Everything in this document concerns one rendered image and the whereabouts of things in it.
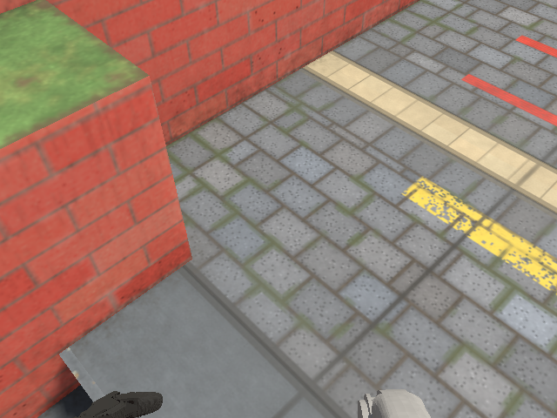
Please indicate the robot right thigh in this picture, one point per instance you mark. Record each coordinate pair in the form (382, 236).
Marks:
(392, 403)

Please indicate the robot left hand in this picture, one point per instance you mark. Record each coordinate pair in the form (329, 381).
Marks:
(130, 405)

